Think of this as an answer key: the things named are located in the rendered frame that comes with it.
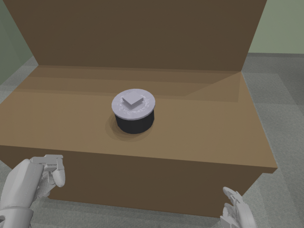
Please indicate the knob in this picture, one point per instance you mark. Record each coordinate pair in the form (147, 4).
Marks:
(132, 99)

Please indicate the left robot hand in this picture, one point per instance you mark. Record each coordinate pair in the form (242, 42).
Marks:
(32, 179)

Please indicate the table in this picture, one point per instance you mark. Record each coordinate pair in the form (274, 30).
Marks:
(188, 54)

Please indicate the lid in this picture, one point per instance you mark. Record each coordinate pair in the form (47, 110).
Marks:
(141, 110)

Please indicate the right robot hand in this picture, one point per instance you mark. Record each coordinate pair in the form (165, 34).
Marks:
(242, 216)

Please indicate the pot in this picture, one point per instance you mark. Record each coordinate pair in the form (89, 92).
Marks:
(136, 126)

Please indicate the robot left forearm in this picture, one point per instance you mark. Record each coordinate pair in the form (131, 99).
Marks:
(16, 217)

